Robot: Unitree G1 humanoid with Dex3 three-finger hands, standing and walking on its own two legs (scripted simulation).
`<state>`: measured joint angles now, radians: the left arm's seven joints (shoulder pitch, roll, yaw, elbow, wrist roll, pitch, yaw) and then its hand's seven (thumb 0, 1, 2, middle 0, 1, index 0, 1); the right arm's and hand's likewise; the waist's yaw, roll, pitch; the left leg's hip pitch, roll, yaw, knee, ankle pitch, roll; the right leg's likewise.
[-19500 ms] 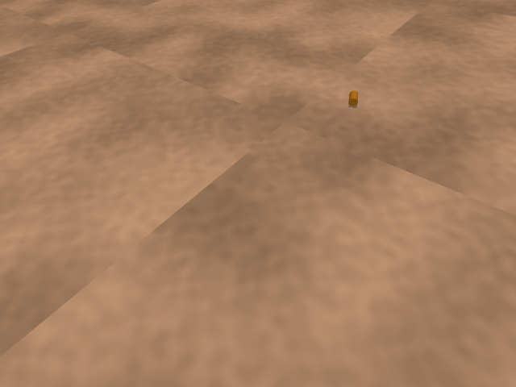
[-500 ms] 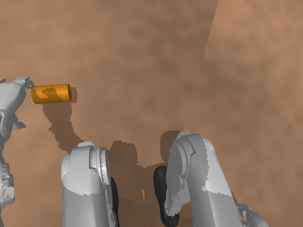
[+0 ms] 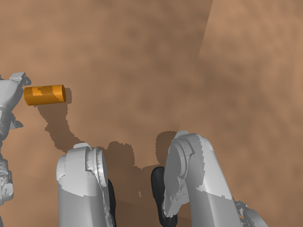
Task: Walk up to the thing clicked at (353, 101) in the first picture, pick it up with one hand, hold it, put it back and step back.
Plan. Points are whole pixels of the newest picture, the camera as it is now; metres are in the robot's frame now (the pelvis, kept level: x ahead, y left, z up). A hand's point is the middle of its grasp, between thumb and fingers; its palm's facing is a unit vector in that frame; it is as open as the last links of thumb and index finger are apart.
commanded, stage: rise first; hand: left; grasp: from above
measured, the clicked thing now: (46, 95) +0.48 +0.31 -0.30
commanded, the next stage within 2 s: approach in 1.36 s
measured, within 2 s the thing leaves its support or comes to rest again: neither
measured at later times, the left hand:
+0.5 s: hand (16, 101) +0.43 +0.35 -0.19, palm faces -0.46 -0.09 -0.88, open 12.8 cm
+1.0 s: hand (12, 101) +0.43 +0.36 -0.19, palm faces -0.47 -0.08 -0.88, open 12.9 cm
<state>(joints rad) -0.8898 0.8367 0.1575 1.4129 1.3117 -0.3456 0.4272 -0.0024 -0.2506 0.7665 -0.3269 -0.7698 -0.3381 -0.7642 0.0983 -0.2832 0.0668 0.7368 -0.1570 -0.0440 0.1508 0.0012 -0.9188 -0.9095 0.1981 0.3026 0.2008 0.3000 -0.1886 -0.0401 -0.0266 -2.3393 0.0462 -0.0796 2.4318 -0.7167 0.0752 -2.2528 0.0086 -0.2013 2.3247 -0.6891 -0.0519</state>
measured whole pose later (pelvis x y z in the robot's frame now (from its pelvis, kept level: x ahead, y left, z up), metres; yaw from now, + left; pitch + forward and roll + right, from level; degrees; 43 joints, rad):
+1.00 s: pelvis +0.00 +0.00 +0.00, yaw -1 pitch +34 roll -11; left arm -0.95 0.90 0.14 1.44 1.31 -0.33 0.37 0.00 -0.32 0.83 -0.29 -0.79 -0.29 -0.80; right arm 0.14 -0.29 0.12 0.69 -0.15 -0.05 0.17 0.00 -0.91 -0.91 0.20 0.30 0.20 0.30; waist -0.23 -0.04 0.00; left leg -2.35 0.04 -0.09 2.44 -0.70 0.08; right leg -2.25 0.01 -0.21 2.32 -0.68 -0.04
